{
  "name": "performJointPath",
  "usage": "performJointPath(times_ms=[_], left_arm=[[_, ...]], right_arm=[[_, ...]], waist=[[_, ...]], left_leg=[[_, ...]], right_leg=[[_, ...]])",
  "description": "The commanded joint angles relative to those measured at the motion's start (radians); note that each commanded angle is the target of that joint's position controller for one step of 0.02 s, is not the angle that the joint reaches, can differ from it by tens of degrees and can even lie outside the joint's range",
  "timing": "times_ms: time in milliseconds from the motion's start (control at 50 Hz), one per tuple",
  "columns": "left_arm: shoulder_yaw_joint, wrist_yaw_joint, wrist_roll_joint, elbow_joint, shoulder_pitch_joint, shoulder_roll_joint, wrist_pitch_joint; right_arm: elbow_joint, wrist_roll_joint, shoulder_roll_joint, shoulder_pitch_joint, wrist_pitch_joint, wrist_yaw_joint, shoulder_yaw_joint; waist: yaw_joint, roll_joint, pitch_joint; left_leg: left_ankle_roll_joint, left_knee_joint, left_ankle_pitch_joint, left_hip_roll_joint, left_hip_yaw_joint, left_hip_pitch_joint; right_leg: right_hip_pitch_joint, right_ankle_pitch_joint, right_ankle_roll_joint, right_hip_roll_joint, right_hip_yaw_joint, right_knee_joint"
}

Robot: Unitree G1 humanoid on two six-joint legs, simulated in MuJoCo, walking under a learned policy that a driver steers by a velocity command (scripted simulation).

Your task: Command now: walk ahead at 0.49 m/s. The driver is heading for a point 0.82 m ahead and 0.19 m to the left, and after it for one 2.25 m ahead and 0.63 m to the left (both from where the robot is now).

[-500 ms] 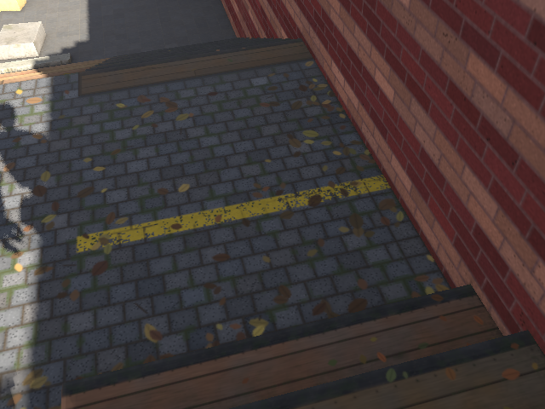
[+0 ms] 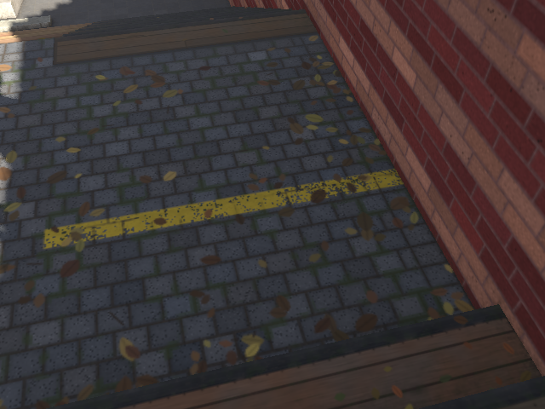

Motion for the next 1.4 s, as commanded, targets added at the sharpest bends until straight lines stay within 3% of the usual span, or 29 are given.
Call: performJointPath(times_ms=[20,80,140,160,180,200,320,340,360,420,460,480,500,540,740,860,920,960,980,1000,1040,1100,1160,1200,1280,1300,1320,1360,1400], left_arm=[[0.030,0.016,0.015,-0.060,-0.054,0.084,0.043],[0.011,-0.016,0.043,-0.030,-0.002,-0.005,0.066],[0.028,-0.022,0.020,-0.079,-0.209,0.078,0.031],[-0.061,-0.071,0.129,-0.127,-0.232,-0.045,-0.005],[0.014,-0.041,0.040,-0.140,-0.369,0.084,0.000],[0.010,-0.039,0.011,-0.161,-0.393,0.109,-0.004],[0.004,-0.023,-0.009,-0.200,-0.423,0.097,0.001],[-0.025,-0.060,0.144,-0.157,-0.213,0.069,0.002],[0.032,-0.025,0.013,-0.092,-0.112,0.151,-0.002],[0.065,-0.042,-0.021,-0.012,0.258,0.258,-0.003],[0.047,-0.022,-0.017,-0.057,0.080,0.165,0.017],[0.034,-0.091,0.135,-0.047,0.119,0.209,-0.006],[0.024,-0.101,0.143,-0.044,0.066,0.133,-0.028],[-0.034,-0.066,0.101,-0.070,-0.042,-0.042,-0.075],[-0.080,-0.034,0.120,0.015,0.141,-0.018,-0.102],[-0.067,0.028,0.066,0.049,0.274,0.016,-0.070],[-0.020,0.005,0.052,0.031,0.214,0.149,-0.047],[-0.010,-0.071,0.125,0.055,0.259,0.157,-0.019],[-0.054,-0.116,0.119,0.032,0.420,-0.019,-0.021],[-0.027,-0.120,0.049,-0.136,0.045,0.070,-0.059],[-0.011,-0.079,0.016,-0.313,-0.307,0.122,-0.105],[-0.022,-0.017,0.088,-0.212,-0.083,0.053,-0.063],[-0.043,-0.026,0.066,-0.240,0.035,0.038,-0.042],[-0.045,-0.031,0.040,-0.219,-0.034,0.105,-0.047],[-0.020,-0.041,0.055,-0.259,-0.167,0.179,-0.020],[0.007,-0.044,0.037,-0.229,-0.129,0.237,-0.026],[0.029,-0.029,-0.053,-0.248,-0.128,0.197,-0.036],[0.050,-0.041,-0.051,-0.125,0.168,0.283,-0.020],[0.027,-0.030,-0.030,-0.135,0.121,0.196,0.006]], right_arm=[[-0.034,0.028,-0.042,0.062,-0.021,-0.034,0.016],[-0.022,0.043,-0.149,0.085,-0.030,-0.050,-0.006],[-0.006,0.051,-0.069,0.166,-0.036,-0.057,0.016],[0.066,-0.116,0.065,0.295,-0.075,-0.044,0.065],[-0.001,0.035,-0.075,0.187,-0.054,-0.061,0.021],[-0.016,0.053,-0.105,0.164,-0.045,-0.058,0.022],[0.033,-0.002,-0.098,0.288,0.019,-0.075,0.022],[0.121,-0.096,-0.045,0.440,-0.003,-0.010,0.063],[0.045,0.003,-0.132,0.246,0.015,-0.057,0.017],[0.028,0.092,-0.088,0.423,0.013,-0.099,0.013],[-0.062,0.038,-0.131,0.093,0.021,-0.085,-0.005],[-0.080,-0.024,-0.054,0.165,-0.019,-0.013,0.037],[-0.046,-0.018,-0.069,0.180,-0.044,-0.005,0.020],[-0.016,-0.052,-0.026,0.180,-0.036,0.010,0.023],[-0.146,-0.055,-0.052,-0.076,0.010,0.043,0.046],[-0.216,-0.049,-0.094,-0.318,-0.006,0.041,0.039],[-0.155,-0.051,-0.130,-0.178,-0.023,0.029,0.012],[-0.011,-0.029,-0.240,0.246,-0.035,0.008,-0.048],[0.072,-0.037,-0.341,0.503,-0.027,0.002,-0.075],[0.134,-0.077,-0.302,0.673,-0.040,-0.003,-0.076],[0.066,-0.030,-0.157,0.396,-0.053,-0.012,-0.038],[-0.112,-0.018,-0.026,-0.088,-0.066,0.015,0.047],[-0.196,-0.035,-0.157,-0.160,-0.095,0.011,0.019],[-0.212,-0.028,-0.132,-0.083,-0.121,-0.027,0.022],[-0.164,0.016,-0.147,0.188,-0.063,-0.022,0.035],[-0.159,0.013,-0.143,0.203,-0.043,-0.015,0.041],[-0.156,0.111,-0.056,0.157,0.003,-0.071,0.018],[-0.157,0.143,-0.022,0.354,0.013,-0.074,0.049],[-0.222,0.139,-0.027,0.121,0.030,-0.086,0.046]], waist=[[0.029,0.029,0.133],[0.073,0.163,0.058],[-0.010,0.065,0.084],[-0.080,-0.006,0.217],[-0.064,0.020,0.082],[-0.087,0.019,0.086],[-0.176,0.062,0.183],[-0.083,-0.033,0.138],[-0.019,0.027,0.069],[0.064,-0.198,-0.407],[0.074,-0.055,-0.110],[0.078,-0.035,0.017],[0.023,0.051,0.094],[-0.040,0.026,0.109],[-0.044,-0.001,0.090],[0.061,0.065,0.151],[-0.013,0.025,0.109],[-0.150,0.123,-0.046],[-0.146,0.346,-0.425],[-0.330,0.158,-0.391],[-0.273,-0.051,-0.076],[0.011,-0.011,0.172],[0.101,0.000,-0.012],[-0.022,-0.046,0.042],[-0.059,0.008,0.106],[-0.061,0.018,0.056],[-0.045,-0.061,-0.062],[0.026,-0.270,-0.490],[0.065,-0.088,-0.437]], left_leg=[[0.129,-0.271,0.394,0.313,-0.296,-0.124],[0.126,-0.257,0.564,0.244,-0.224,-0.268],[0.116,-0.164,0.233,0.209,-0.258,0.003],[0.139,-0.055,0.187,0.255,-0.250,0.091],[0.116,-0.107,0.086,0.197,-0.243,0.050],[0.116,-0.083,0.042,0.201,-0.252,-0.061],[0.111,0.170,0.328,0.200,-0.248,0.129],[0.107,0.275,0.317,0.246,-0.327,0.128],[0.115,0.479,0.497,0.159,-0.180,0.140],[0.019,1.409,-0.536,0.012,-0.156,-0.578],[0.005,1.159,-0.221,0.086,-0.123,-0.730],[0.011,1.246,-0.046,0.103,-0.244,-0.746],[0.033,0.970,0.169,0.137,-0.306,-0.656],[0.063,0.629,0.395,0.165,-0.338,-0.511],[-0.007,0.160,0.854,0.171,-0.193,-0.254],[-0.024,-0.121,0.581,0.175,-0.128,-0.451],[-0.029,-0.220,0.387,0.091,0.000,-0.028],[0.090,-0.188,0.850,0.107,-0.025,0.568],[0.401,0.155,1.461,0.322,-0.335,1.124],[0.396,0.070,1.343,0.357,-0.504,1.258],[0.280,-0.091,0.456,0.383,-0.559,0.849],[0.276,-0.275,0.327,0.301,-0.404,-0.276],[0.193,-0.078,0.398,0.101,-0.255,-0.674],[0.067,0.095,-0.067,-0.028,-0.157,-0.590],[0.084,0.303,-0.029,0.102,-0.481,-0.245],[0.057,0.398,0.068,0.101,-0.504,-0.159],[0.007,0.701,-0.024,-0.028,-0.360,-0.140],[-0.137,1.484,-0.634,-0.081,-0.275,-0.796],[-0.174,1.481,-0.519,0.023,-0.274,-0.898]], right_leg=[[-0.170,0.345,0.043,-0.120,-0.002,-0.482],[0.182,0.673,0.027,-0.109,-0.086,-0.691],[-0.059,0.961,-0.008,-0.126,-0.072,-0.932],[-0.300,1.175,0.000,-0.211,0.125,-1.111],[-0.074,1.108,0.009,-0.112,-0.112,-1.169],[0.072,1.118,0.015,-0.116,-0.110,-1.193],[0.161,0.813,0.004,-0.121,-0.123,-1.448],[0.299,0.884,-0.025,-0.187,-0.027,-1.495],[0.422,0.729,-0.009,-0.050,-0.231,-1.518],[1.308,1.329,-0.201,-0.456,0.200,-1.022],[0.915,0.406,-0.213,-0.398,0.252,-1.426],[0.688,0.147,-0.275,-0.415,0.356,-1.442],[0.491,0.226,-0.263,-0.375,0.267,-1.474],[0.229,0.305,-0.217,-0.329,0.127,-1.528],[0.143,0.348,-0.125,-0.234,-0.172,-1.328],[0.600,0.455,-0.080,-0.273,-0.143,-1.117],[0.451,0.628,-0.053,-0.235,-0.223,-0.877],[0.187,0.567,0.027,-0.206,-0.246,-0.430],[-0.108,-0.290,0.132,-0.061,-0.227,0.160],[-0.450,-0.333,0.146,0.001,-0.118,0.250],[-0.660,-0.173,0.101,-0.113,-0.005,-0.082],[-0.021,0.307,0.003,-0.227,0.037,-0.684],[0.495,0.645,0.054,-0.104,-0.122,-0.715],[0.466,1.120,0.110,-0.119,-0.055,-1.174],[0.422,0.964,0.095,-0.121,-0.095,-1.519],[0.480,1.036,0.054,-0.139,-0.091,-1.549],[0.527,1.403,0.034,-0.185,-0.029,-1.557],[1.319,1.891,-0.235,-0.538,0.230,-1.063],[1.135,1.370,-0.242,-0.511,0.252,-1.178]])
